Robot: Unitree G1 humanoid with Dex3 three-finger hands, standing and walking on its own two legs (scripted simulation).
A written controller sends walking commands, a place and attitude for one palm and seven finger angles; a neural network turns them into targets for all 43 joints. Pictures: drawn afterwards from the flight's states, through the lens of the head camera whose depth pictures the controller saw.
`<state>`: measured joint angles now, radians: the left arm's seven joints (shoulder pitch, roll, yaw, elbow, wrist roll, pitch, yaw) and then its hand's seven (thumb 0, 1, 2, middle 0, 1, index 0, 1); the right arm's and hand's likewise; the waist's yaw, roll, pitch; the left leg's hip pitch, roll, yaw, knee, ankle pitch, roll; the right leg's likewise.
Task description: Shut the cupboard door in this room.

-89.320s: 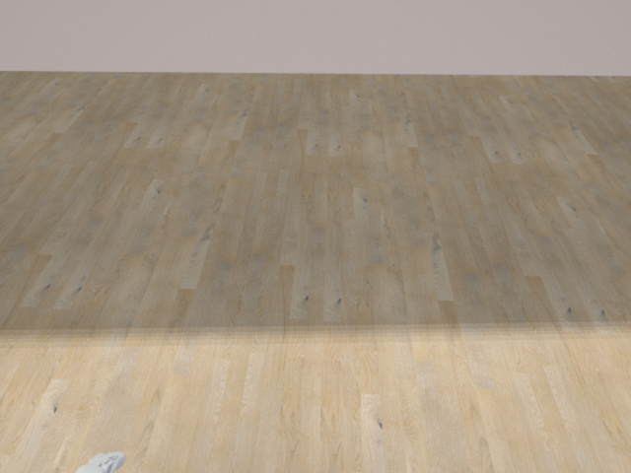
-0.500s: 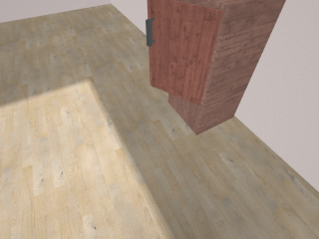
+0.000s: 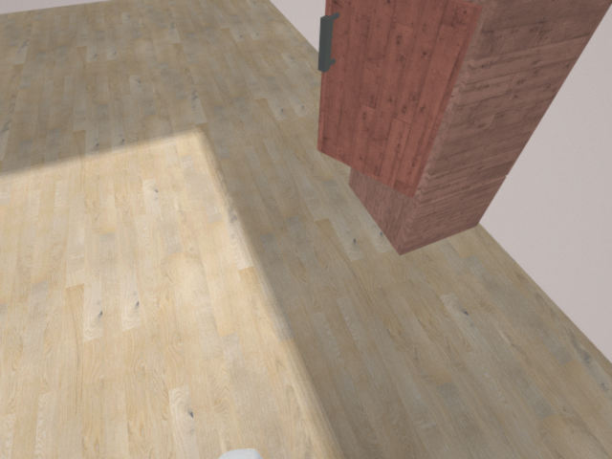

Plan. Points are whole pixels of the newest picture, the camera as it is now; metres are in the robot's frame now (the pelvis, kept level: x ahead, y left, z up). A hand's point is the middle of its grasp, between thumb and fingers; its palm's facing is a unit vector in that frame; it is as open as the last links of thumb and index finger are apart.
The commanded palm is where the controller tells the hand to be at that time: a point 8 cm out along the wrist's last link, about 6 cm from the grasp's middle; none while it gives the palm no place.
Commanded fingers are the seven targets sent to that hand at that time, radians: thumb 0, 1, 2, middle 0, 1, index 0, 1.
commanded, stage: walk to a spot facing it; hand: left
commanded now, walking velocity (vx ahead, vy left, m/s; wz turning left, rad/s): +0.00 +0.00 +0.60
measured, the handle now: (329, 42) +1.14 -0.02 -0.01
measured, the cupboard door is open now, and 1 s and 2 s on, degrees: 29 29 29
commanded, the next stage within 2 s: turn to face it in 1.32 s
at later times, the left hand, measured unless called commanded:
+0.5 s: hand out of the picture +0.10 +0.23 -0.14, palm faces +0.26 -0.93 -0.24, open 7.4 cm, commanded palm none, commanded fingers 0.00 0.90 0.90 -0.20 -0.30 -0.20 -0.30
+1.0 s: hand out of the picture +0.00 +0.20 -0.18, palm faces +0.64 -0.74 -0.20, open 7.4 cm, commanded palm none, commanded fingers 0.00 0.90 0.90 -0.20 -0.30 -0.20 -0.30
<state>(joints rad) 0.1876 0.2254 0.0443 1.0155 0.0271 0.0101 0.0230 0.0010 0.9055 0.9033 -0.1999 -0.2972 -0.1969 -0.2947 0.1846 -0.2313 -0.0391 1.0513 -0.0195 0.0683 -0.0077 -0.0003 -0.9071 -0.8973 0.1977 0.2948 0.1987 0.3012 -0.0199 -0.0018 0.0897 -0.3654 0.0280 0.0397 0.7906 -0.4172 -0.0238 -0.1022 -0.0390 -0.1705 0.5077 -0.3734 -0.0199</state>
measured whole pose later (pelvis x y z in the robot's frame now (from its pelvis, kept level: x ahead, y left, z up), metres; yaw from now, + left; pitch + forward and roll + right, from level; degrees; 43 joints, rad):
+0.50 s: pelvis +0.05 +0.00 +0.00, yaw +18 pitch +3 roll +0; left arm 0.16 0.22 0.07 0.87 0.03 0.00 -0.02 0.00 0.91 0.90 -0.20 -0.30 -0.19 -0.29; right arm 0.32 -0.20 -0.07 0.99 -0.03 0.03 0.00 0.00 -0.90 -0.90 0.20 0.30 0.20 0.30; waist -0.06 0.03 0.03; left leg -0.33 -0.07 -0.14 0.53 -0.26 0.03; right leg -0.32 -0.02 -0.02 0.56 -0.37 0.04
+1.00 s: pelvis +0.18 +0.11 -0.02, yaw +36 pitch +1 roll +0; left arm 0.44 0.20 0.05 1.05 0.02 -0.01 0.00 0.01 0.91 0.90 -0.20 -0.30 -0.20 -0.29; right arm 0.04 -0.23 -0.03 0.86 -0.03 -0.03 0.02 0.00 -0.91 -0.90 0.20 0.29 0.20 0.30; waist 0.04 -0.03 0.14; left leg -0.44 0.00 0.13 0.69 -0.25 0.09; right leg -0.23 -0.15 -0.12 1.09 -0.52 0.03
